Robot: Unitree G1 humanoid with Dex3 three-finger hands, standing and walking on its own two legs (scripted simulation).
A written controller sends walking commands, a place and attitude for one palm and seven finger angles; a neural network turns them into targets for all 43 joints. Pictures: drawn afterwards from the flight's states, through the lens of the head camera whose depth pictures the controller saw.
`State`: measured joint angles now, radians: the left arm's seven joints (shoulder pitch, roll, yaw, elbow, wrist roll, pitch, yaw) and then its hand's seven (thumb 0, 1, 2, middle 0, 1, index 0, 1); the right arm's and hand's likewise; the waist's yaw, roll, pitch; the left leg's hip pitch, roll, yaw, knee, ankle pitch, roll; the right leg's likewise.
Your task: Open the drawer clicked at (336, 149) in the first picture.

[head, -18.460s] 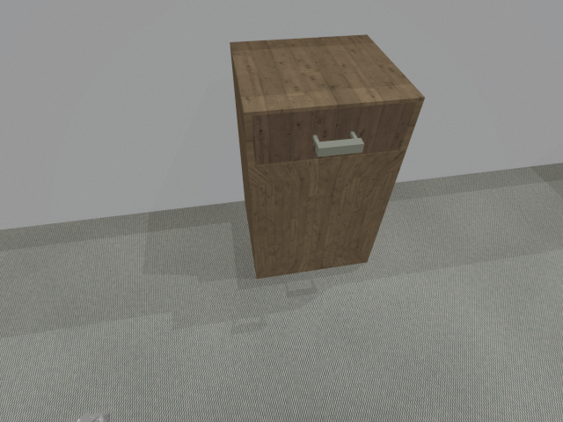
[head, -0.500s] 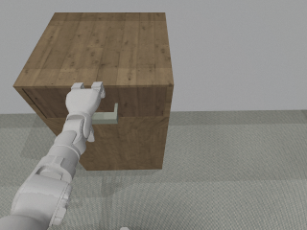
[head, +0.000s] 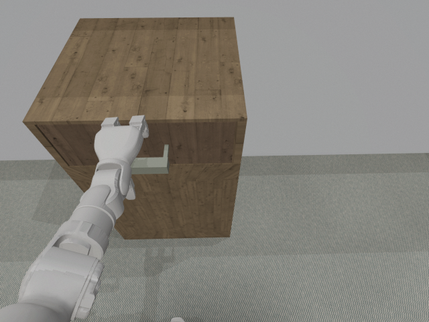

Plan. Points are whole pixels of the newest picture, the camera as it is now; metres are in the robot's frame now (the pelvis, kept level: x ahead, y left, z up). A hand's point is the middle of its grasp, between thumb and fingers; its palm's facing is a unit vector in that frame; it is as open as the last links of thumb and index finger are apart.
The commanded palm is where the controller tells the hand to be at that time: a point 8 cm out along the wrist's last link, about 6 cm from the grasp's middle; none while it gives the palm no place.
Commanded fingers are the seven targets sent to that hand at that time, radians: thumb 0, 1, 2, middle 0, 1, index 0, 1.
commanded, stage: move the hooked fingers above the handle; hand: left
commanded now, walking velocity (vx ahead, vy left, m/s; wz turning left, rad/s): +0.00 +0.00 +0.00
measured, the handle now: (143, 157) +0.49 +0.16 -0.04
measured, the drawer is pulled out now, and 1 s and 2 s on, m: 0.00 0.00 0.00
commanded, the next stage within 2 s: lower the fingers behind the handle in 0.08 s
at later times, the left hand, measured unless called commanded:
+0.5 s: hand (128, 169) +0.43 +0.18 -0.01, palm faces -0.04 -0.04 -1.00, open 13.8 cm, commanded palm +0.42 +0.18 +0.05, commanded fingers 0.00 -0.50 0.30 -0.30 -1.20 -0.30 -1.20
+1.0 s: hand (130, 174) +0.43 +0.18 -0.03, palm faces -0.01 -0.03 -1.00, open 13.8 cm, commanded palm +0.41 +0.18 +0.02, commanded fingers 0.00 -0.50 0.30 -0.30 -1.20 -0.30 -1.20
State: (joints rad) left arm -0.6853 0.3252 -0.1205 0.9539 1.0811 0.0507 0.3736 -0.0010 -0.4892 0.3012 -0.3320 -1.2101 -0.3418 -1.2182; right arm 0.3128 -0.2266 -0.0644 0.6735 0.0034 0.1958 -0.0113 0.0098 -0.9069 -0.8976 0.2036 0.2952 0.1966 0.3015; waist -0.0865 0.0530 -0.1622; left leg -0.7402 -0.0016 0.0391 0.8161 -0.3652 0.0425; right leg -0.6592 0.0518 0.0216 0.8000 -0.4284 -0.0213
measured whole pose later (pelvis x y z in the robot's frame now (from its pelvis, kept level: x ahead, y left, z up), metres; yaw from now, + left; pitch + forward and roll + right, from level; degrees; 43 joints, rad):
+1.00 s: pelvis -0.01 -0.01 -0.02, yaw +0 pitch +20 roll -1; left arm -0.65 0.34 -0.10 0.99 1.13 -0.02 0.47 0.00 -0.49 0.30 -0.31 -1.22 -0.32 -1.20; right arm 0.32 -0.23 -0.08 0.70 -0.01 0.17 -0.02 0.01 -0.91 -0.90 0.20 0.30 0.20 0.30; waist -0.09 0.05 -0.20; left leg -0.89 0.01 0.02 0.95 -0.41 0.03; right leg -0.81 0.06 0.00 0.93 -0.48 -0.03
